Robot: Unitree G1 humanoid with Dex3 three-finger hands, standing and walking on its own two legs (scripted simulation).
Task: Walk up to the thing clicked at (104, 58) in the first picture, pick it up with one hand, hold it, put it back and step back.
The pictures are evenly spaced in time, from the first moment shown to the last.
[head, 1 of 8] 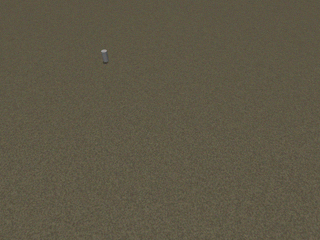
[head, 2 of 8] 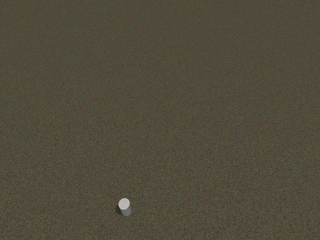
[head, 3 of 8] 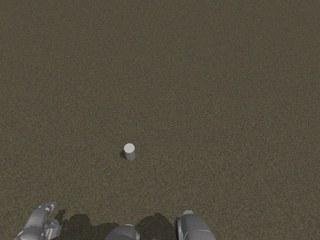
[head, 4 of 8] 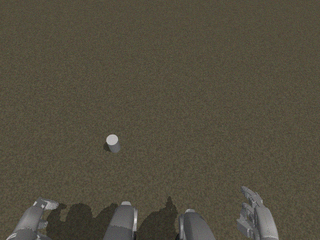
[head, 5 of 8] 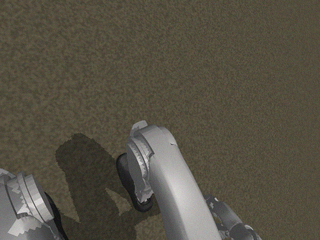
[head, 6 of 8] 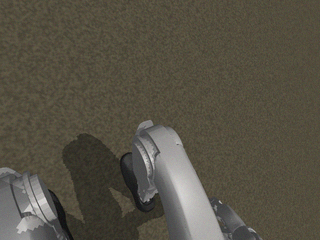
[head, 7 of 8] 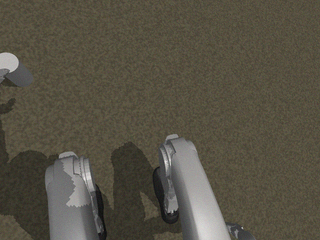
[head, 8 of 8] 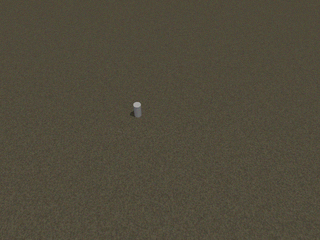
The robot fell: no
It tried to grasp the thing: no
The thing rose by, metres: 0.00
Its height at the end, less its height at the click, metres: +0.00
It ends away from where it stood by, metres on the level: 0.00
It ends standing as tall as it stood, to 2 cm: yes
